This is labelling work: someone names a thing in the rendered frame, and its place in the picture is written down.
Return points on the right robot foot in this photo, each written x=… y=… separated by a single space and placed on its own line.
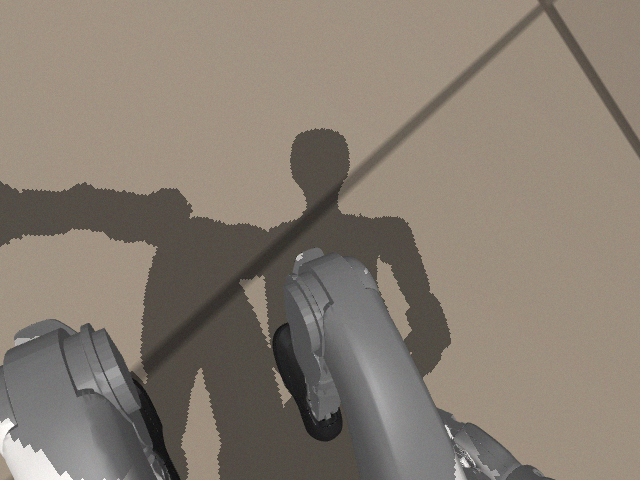
x=294 y=381

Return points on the left robot foot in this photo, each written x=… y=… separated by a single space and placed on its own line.
x=154 y=427

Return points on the right robot hand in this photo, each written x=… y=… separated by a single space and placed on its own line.
x=488 y=459

